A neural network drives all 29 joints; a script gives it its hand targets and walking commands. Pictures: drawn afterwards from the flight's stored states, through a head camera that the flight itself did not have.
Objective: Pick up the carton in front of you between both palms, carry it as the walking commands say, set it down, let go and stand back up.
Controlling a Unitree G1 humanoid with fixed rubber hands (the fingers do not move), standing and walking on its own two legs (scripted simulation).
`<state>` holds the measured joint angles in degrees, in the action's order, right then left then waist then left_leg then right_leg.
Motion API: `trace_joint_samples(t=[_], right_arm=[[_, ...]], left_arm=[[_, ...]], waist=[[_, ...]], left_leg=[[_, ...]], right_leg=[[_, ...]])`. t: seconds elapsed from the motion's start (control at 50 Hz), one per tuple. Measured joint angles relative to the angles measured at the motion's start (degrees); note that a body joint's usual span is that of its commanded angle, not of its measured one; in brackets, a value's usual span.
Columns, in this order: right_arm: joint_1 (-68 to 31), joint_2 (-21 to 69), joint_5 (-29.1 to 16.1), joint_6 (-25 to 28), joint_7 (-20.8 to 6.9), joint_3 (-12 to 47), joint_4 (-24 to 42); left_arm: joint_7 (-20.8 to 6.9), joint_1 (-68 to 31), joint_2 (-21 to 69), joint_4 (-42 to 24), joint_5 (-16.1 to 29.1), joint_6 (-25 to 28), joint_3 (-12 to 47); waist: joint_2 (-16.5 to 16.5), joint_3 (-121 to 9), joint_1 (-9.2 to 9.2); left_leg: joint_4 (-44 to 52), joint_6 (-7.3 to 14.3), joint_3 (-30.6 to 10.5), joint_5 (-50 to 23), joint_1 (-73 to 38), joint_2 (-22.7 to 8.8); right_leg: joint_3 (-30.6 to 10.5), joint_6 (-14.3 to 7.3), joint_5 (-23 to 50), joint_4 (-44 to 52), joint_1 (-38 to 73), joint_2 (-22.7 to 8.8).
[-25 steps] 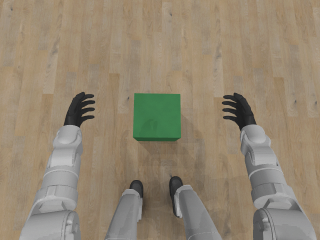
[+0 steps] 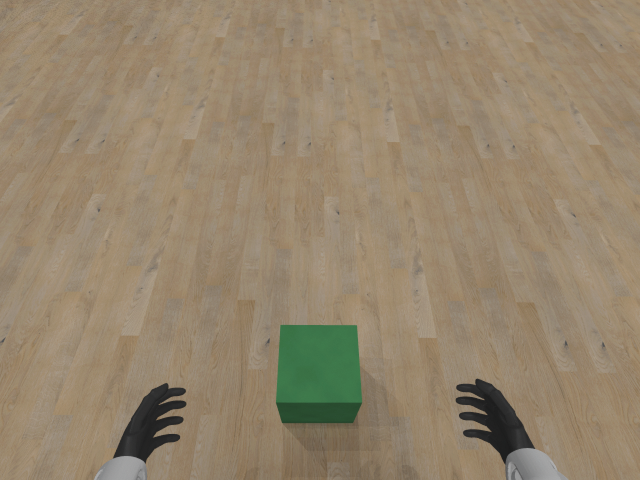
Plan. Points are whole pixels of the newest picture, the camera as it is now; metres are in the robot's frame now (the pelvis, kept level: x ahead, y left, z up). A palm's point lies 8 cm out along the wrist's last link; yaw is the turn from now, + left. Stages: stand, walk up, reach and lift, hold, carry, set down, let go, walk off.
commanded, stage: let go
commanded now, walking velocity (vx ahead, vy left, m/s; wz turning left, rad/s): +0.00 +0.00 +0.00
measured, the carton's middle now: (318, 375) +0.43 -0.01 -0.65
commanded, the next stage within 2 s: stand in 0.44 s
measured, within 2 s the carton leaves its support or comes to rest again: neither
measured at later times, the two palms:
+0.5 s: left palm (124, 473) +0.15 +0.24 -0.08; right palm (524, 446) +0.16 -0.25 -0.07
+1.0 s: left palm out of the picture +0.14 +0.29 -0.09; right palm (552, 460) +0.15 -0.29 -0.09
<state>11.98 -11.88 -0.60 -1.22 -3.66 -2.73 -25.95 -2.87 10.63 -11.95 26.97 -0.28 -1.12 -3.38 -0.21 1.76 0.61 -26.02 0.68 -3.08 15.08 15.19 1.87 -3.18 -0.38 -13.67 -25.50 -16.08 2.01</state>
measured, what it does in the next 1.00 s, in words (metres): stands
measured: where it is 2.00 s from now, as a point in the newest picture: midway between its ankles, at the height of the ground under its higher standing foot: outside the picture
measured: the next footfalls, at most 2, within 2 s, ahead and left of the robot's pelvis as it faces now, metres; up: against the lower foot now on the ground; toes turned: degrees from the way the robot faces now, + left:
none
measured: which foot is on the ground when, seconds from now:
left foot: down 0.00-1.00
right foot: down 0.00-1.00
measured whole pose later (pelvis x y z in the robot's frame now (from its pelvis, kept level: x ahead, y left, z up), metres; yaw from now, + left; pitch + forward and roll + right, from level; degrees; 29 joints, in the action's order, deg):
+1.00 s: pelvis +0.02 +0.00 +0.00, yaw +1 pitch -1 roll +0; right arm 9.9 -19.6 1.9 -0.2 1.3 -1.4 -44.5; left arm 1.2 9.8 -19.3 44.8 -1.9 -0.2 -1.8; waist 0.4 0.4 0.1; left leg -26.8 0.6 -3.0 17.8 8.2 1.6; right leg -2.0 -0.7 -16.8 -26.6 -9.1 1.8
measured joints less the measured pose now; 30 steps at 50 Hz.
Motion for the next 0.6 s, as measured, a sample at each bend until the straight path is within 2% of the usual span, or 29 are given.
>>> trace_joint_samples(t=[0.12, 0.26, 0.38, 0.44, 0.52, 0.6], right_arm=[[1.17, -0.59, 0.57, -3.59, -0.70, 0.35, 1.05], [-0.10, -0.17, 1.50, -6.85, -0.79, 0.10, 1.63], [0.19, -0.03, 1.66, -7.54, -0.65, 0.09, 2.10], [0.14, -0.41, 1.91, -9.96, 0.72, 0.74, 3.49], [-0.70, -2.73, 2.41, -5.70, 3.55, 0.79, -2.82], [-0.87, -5.29, 2.82, -2.49, 4.10, 0.02, -8.13]], left_arm=[[-0.87, 2.33, -0.14, -1.63, -0.03, -3.52, 0.86], [-1.33, 1.59, -0.03, -2.63, -0.32, -6.71, 1.09], [-1.30, 1.41, 0.12, -2.96, -0.65, -7.49, 1.02], [-0.39, 1.99, -0.07, -1.93, -0.08, -6.13, 1.04], [2.26, 1.51, -2.31, 4.33, -1.85, -3.29, 1.39], [3.10, 1.36, -4.91, 8.75, -2.17, -1.51, 0.52]], waist=[[0.51, 2.21, -0.45], [0.67, 4.68, -0.72], [0.57, 5.54, -0.69], [0.39, 5.17, -0.52], [0.44, 1.16, -0.51], [0.55, -0.60, -0.65]], left_leg=[[1.06, 0.25, 0.06, 0.42, -7.35, 0.10], [0.44, 0.25, 0.07, 1.12, -11.01, 0.10], [0.32, 0.10, 0.12, 1.35, -11.99, -0.10], [-0.37, 0.02, 0.42, 1.75, -11.61, -0.20], [-3.04, -0.23, 0.29, 2.94, -7.05, -0.40], [-3.73, -0.18, 0.25, 3.38, -5.08, -0.45]], right_leg=[[0.10, 0.08, -0.51, 0.99, 7.35, -0.22], [0.36, 0.02, -1.34, 0.23, 11.00, -0.28], [0.47, -0.16, -1.55, 0.10, 11.97, -0.13], [0.26, -0.24, -2.01, -0.93, 11.32, 0.01], [0.58, -0.27, -2.95, -3.05, 7.06, 0.24], [0.73, -0.39, -3.36, -3.66, 5.14, 0.27]])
